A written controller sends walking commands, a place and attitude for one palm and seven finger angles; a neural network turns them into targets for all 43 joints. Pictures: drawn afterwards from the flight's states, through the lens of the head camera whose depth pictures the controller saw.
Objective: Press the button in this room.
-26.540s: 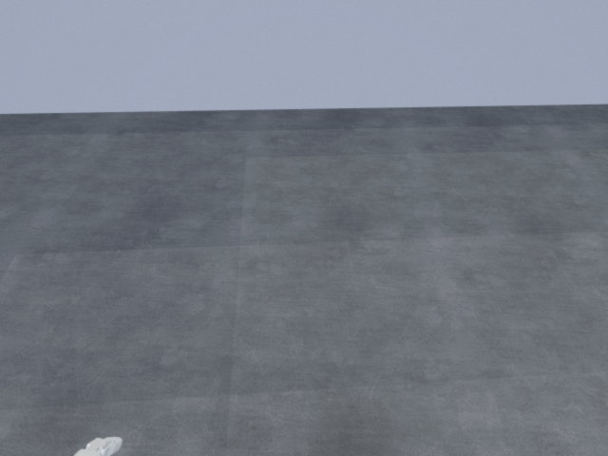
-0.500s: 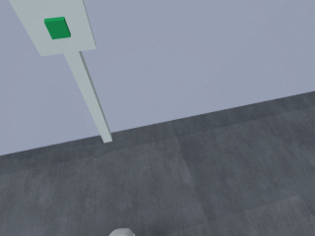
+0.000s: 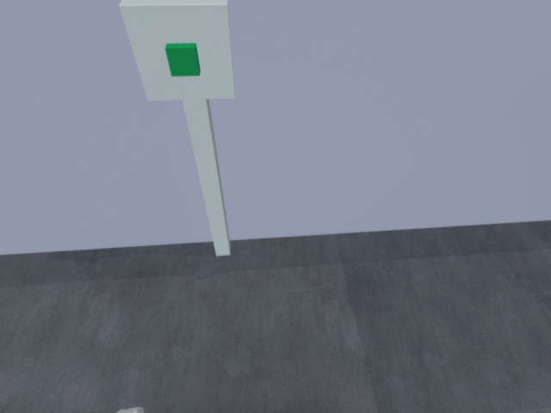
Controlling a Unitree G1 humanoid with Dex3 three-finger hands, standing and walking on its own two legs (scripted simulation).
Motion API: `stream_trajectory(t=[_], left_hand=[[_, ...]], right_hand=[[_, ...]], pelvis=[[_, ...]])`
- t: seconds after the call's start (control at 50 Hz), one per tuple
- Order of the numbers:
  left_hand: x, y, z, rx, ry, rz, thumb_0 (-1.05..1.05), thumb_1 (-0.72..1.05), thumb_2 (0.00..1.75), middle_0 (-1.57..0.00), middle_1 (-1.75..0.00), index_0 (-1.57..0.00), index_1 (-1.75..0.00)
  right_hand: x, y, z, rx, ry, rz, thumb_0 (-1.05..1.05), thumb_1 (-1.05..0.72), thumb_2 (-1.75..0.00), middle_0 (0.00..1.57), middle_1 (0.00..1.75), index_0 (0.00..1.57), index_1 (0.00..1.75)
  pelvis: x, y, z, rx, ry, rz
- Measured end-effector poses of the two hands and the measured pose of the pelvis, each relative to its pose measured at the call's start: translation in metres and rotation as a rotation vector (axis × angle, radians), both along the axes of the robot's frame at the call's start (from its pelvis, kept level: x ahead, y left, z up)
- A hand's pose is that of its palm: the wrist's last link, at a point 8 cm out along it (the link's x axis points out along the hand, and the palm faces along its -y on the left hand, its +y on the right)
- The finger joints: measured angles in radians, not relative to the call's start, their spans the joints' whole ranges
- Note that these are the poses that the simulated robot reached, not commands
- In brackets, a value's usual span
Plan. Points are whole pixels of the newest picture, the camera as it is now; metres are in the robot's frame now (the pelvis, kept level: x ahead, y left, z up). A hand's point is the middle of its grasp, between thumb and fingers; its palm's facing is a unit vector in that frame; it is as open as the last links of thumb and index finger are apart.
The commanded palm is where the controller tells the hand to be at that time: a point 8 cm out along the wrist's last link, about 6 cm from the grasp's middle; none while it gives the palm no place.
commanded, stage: turn to face it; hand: left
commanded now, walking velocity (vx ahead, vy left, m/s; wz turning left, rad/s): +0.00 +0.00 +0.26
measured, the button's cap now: (183, 59) +0.77 +0.24 +0.11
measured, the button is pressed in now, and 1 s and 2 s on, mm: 0 0 0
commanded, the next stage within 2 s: take the last steps up to it in 0.02 s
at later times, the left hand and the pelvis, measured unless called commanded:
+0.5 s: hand out of the picture -0.08 +0.16 -0.16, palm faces +0.21 -0.96 -0.18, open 7.3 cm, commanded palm none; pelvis +0.00 -0.01 +0.01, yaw +7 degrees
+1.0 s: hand (160, 378) +0.20 +0.21 -0.17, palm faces +0.04 -0.99 -0.16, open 7.4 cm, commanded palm none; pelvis +0.13 +0.03 +0.00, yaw +3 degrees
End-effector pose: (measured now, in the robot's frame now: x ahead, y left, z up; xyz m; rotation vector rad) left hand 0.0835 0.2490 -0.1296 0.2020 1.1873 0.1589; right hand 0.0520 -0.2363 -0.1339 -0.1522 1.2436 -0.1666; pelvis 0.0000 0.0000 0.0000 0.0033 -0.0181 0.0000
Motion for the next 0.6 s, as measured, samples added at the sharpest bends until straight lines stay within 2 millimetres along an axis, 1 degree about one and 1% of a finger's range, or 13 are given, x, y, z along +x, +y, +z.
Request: stream_trajectory(t=[0.06, 0.12, 0.22, 0.28, 0.34, 0.4, 0.46, 0.54, 0.58, 0.6], left_hand=[[0.001, -0.018, 0.002, 0.011, -0.034, -0.001, 0.00, 0.91, 0.89, -0.20, -0.30, -0.20, -0.30], [-0.009, -0.034, 0.006, 0.019, -0.049, 0.008, 0.00, 0.91, 0.89, -0.20, -0.30, -0.20, -0.30], [-0.043, -0.048, 0.012, 0.006, -0.020, 0.069, 0.00, 0.91, 0.89, -0.20, -0.30, -0.20, -0.30], [-0.067, -0.049, 0.013, 0.007, 0.009, 0.117, 0.00, 0.92, 0.89, -0.21, -0.30, -0.21, -0.30], [-0.093, -0.049, 0.010, -0.005, 0.055, 0.151, 0.00, 0.92, 0.89, -0.21, -0.30, -0.20, -0.30], [-0.122, -0.049, 0.006, -0.029, 0.120, 0.187, 0.00, 0.92, 0.89, -0.20, -0.30, -0.20, -0.30], [-0.152, -0.048, 0.000, -0.061, 0.196, 0.229, 0.00, 0.91, 0.89, -0.20, -0.30, -0.20, -0.30], [-0.188, -0.042, -0.011, -0.112, 0.306, 0.281, 0.00, 0.91, 0.89, -0.20, -0.30, -0.20, -0.30], [-0.199, -0.037, -0.020, -0.138, 0.359, 0.290, 0.00, 0.91, 0.89, -0.20, -0.30, -0.20, -0.30], [-0.201, -0.033, -0.022, -0.148, 0.385, 0.283, 0.00, 0.91, 0.89, -0.20, -0.30, -0.20, -0.30]], right_hand=[[-0.014, -0.012, -0.015, 0.026, 0.038, -0.009, 0.00, -0.91, -0.89, 0.21, 0.30, 0.20, 0.30], [-0.025, -0.023, -0.025, 0.043, 0.075, -0.007, 0.00, -0.91, -0.89, 0.20, 0.30, 0.20, 0.30], [-0.035, -0.038, -0.021, 0.044, 0.126, 0.023, 0.00, -0.91, -0.89, 0.20, 0.30, 0.20, 0.30], [-0.039, -0.042, -0.015, 0.036, 0.143, 0.044, 0.00, -0.91, -0.89, 0.20, 0.30, 0.20, 0.30], [-0.038, -0.042, -0.009, 0.027, 0.155, 0.063, 0.00, -0.91, -0.89, 0.20, 0.30, 0.20, 0.30], [-0.030, -0.036, -0.005, 0.017, 0.154, 0.087, 0.00, -0.91, -0.89, 0.20, 0.30, 0.19, 0.30], [-0.013, -0.023, 0.000, 0.008, 0.133, 0.118, 0.00, -0.91, -0.89, 0.20, 0.30, 0.19, 0.30], [0.018, 0.006, 0.004, -0.006, 0.064, 0.157, 0.00, -0.91, -0.89, 0.20, 0.30, 0.19, 0.30], [0.031, 0.022, 0.003, -0.015, 0.013, 0.159, 0.00, -0.91, -0.89, 0.20, 0.30, 0.19, 0.30], [0.035, 0.029, 0.003, -0.017, -0.008, 0.150, 0.00, -0.91, -0.89, 0.20, 0.30, 0.20, 0.30]], pelvis=[[-0.002, -0.013, -0.006, 0.020, 0.001, 0.016], [-0.007, -0.023, -0.007, 0.012, -0.008, 0.048], [-0.012, -0.032, 0.001, 0.020, -0.013, 0.079], [-0.011, -0.035, 0.005, 0.019, -0.007, 0.095], [-0.009, -0.034, 0.008, 0.019, 0.002, 0.104], [-0.006, -0.028, 0.009, 0.016, 0.009, 0.110], [-0.002, -0.018, 0.010, 0.007, 0.014, 0.115], [0.005, 0.002, 0.005, -0.013, 0.012, 0.119], [0.009, 0.014, -0.001, -0.029, 0.007, 0.114], [0.012, 0.019, -0.002, -0.027, 0.001, 0.106]])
